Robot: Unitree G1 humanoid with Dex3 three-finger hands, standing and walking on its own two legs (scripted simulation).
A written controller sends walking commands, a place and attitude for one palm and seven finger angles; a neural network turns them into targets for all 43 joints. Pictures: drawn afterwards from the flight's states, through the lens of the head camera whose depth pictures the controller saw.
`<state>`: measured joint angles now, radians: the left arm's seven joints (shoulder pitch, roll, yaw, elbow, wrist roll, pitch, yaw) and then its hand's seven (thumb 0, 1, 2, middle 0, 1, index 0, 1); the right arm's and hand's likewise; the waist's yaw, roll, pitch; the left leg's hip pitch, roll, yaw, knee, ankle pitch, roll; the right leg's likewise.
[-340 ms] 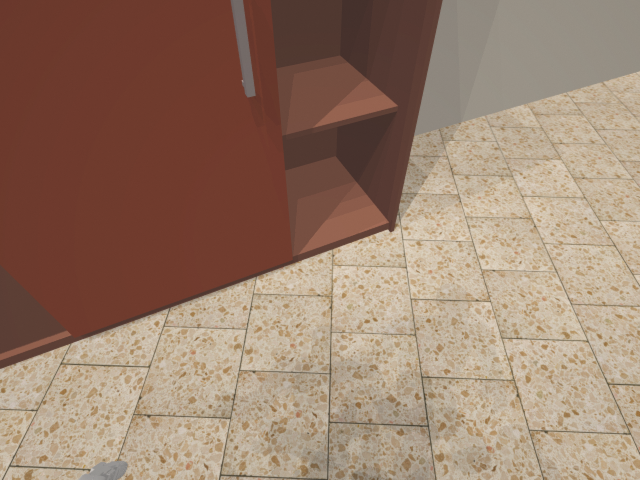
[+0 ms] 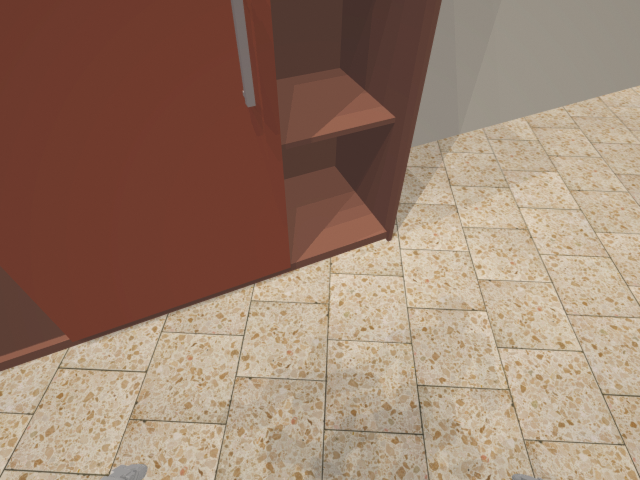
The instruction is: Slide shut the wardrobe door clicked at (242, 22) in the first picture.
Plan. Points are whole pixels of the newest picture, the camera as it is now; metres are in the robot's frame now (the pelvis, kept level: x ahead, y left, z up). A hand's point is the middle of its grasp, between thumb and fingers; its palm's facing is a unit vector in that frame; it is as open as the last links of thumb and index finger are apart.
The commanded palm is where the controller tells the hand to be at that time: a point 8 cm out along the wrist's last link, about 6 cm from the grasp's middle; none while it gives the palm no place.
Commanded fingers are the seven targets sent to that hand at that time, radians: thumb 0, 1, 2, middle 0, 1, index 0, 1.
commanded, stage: stand and wait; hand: left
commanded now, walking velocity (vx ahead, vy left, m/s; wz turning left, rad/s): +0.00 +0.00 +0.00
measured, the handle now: (239, 34) +0.94 +0.24 +0.16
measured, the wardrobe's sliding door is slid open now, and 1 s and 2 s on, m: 0.45 0.45 0.45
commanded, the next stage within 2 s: look at it before walking up in 0.78 s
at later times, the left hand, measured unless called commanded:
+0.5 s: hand out of the picture +0.05 +0.24 -0.15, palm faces -0.04 -0.94 -0.34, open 7.4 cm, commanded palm none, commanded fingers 0.00 0.90 0.90 -0.20 -0.30 -0.20 -0.30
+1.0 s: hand out of the picture +0.05 +0.24 -0.15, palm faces -0.05 -0.94 -0.33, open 7.4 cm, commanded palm none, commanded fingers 0.00 0.90 0.90 -0.20 -0.30 -0.20 -0.30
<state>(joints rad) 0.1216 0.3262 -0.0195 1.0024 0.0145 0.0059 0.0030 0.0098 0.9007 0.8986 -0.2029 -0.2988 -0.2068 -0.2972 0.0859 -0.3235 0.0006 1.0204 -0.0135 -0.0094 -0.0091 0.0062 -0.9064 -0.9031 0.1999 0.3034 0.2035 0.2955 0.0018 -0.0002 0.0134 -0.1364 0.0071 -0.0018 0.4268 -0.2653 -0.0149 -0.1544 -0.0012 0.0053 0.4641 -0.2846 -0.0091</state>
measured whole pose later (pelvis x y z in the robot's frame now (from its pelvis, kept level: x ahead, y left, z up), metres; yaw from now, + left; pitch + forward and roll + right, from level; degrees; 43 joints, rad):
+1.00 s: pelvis -0.02 +0.00 +0.01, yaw +0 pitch -2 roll +0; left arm 0.14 0.34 -0.02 1.08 0.01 0.00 0.00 0.01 0.90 0.90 -0.20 -0.30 -0.21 -0.30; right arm 0.14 -0.33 0.00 1.12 -0.01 -0.01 0.00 0.01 -0.91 -0.90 0.20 0.30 0.20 0.30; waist 0.00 0.00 0.03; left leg -0.13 0.02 0.00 0.36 -0.20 -0.02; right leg -0.14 0.01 0.01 0.38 -0.20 -0.01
